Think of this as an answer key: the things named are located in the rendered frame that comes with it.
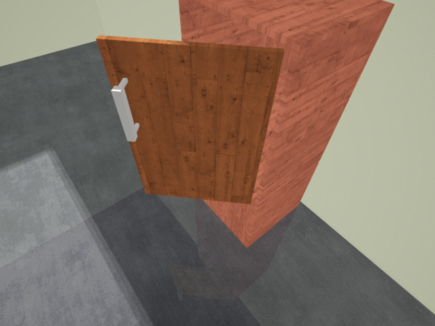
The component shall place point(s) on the cupboard door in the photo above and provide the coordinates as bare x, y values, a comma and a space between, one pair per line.
203, 111

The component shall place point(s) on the handle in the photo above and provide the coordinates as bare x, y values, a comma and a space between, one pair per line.
120, 99

